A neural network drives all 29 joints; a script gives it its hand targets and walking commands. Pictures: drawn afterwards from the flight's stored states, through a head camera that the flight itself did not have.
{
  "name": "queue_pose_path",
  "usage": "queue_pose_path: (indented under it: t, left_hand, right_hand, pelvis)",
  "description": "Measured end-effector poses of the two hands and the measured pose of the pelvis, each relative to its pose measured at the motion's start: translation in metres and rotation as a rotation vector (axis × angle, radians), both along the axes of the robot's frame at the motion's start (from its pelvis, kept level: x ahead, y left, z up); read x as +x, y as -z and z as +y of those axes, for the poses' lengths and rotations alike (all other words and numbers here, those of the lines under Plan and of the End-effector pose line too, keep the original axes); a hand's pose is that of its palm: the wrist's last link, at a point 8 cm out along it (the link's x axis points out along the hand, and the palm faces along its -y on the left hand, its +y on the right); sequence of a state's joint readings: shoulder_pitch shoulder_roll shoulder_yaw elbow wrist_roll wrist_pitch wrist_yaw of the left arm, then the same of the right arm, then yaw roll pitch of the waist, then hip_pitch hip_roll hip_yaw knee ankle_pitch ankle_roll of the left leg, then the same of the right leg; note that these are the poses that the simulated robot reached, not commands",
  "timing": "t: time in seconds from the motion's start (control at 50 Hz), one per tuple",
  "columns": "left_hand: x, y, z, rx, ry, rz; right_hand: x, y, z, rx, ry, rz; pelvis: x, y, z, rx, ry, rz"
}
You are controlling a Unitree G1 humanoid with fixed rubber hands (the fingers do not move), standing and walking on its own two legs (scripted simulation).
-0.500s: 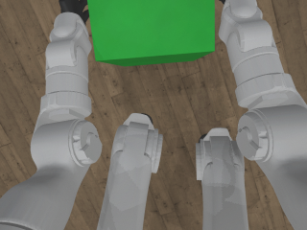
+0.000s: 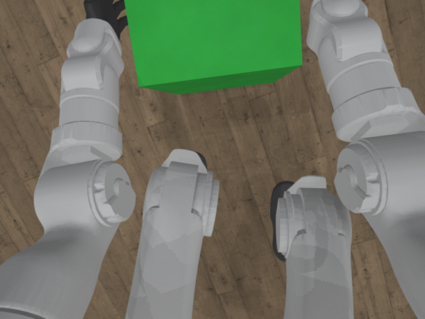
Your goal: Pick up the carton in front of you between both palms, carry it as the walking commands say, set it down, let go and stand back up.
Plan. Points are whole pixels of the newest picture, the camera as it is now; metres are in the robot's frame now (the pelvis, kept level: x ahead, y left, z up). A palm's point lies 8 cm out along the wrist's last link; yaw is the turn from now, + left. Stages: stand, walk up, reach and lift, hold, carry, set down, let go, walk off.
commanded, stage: set down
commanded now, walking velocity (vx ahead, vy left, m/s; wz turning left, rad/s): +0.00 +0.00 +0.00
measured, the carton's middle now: (216, 22) +0.52 +0.12 -0.26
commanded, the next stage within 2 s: let go in 1.84 s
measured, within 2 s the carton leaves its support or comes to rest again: neither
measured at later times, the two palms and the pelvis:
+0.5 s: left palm (105, 23) +0.48 +0.28 -0.19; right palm out of the picture +0.56 -0.02 -0.18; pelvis -0.01 +0.00 -0.01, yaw +1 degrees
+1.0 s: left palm out of the picture +0.49 +0.32 -0.14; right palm out of the picture +0.58 -0.03 -0.14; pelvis -0.01 +0.01 +0.00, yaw +2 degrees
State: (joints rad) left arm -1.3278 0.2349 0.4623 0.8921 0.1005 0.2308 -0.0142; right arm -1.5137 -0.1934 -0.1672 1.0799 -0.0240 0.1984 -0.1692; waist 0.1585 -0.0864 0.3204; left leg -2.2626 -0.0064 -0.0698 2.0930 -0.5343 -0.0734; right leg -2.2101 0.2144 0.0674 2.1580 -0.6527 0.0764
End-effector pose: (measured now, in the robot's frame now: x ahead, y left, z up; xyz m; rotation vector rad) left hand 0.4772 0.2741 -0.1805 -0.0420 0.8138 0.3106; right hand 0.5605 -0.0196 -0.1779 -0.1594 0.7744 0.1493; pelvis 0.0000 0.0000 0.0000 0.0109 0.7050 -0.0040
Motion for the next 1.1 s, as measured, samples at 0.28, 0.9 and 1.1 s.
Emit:
queue_pose_path:
  t: [0.28,0.9,1.1]
  left_hand:
    - [0.001,0.002,0.001,-0.015,0.025,-0.015]
    - [0.010,-0.002,0.050,0.044,-0.088,-0.124]
    - [0.006,-0.083,0.051,0.035,-0.095,-0.172]
  right_hand:
    - [0.002,0.003,-0.004,0.025,-0.030,-0.006]
    - [0.016,0.003,-0.024,0.009,-0.011,-0.135]
    - [0.024,-0.085,-0.011,-0.008,0.008,-0.149]
  pelvis:
    - [-0.004,0.007,-0.001,0.006,-0.001,-0.033]
    - [-0.011,0.016,0.010,-0.010,-0.033,-0.079]
    - [-0.011,-0.024,0.007,-0.025,-0.064,-0.033]
